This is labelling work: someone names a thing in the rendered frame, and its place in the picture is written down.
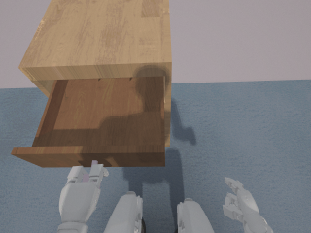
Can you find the robot left hand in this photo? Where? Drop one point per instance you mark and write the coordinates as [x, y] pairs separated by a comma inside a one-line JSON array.
[[78, 199]]

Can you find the robot right shin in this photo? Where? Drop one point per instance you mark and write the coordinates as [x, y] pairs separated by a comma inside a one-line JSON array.
[[179, 228]]

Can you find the robot shin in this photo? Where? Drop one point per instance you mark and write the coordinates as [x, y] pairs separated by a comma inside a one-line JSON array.
[[138, 225], [179, 228]]

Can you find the robot right hand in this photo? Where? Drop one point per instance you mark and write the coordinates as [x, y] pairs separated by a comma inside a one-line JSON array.
[[242, 204]]

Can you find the right robot forearm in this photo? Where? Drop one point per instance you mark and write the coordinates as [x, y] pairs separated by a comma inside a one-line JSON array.
[[254, 223]]

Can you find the handle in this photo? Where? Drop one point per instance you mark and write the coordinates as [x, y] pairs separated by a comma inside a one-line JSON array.
[[86, 176]]

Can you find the left robot forearm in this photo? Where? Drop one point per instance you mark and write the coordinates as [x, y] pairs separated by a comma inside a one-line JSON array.
[[72, 227]]

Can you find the robot left shin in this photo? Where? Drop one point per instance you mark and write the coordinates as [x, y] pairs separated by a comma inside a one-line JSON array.
[[138, 225]]

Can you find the drawer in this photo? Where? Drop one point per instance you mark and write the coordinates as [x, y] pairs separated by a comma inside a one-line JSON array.
[[118, 122]]

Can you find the cabinet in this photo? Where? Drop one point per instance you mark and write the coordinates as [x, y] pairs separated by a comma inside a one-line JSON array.
[[102, 39]]

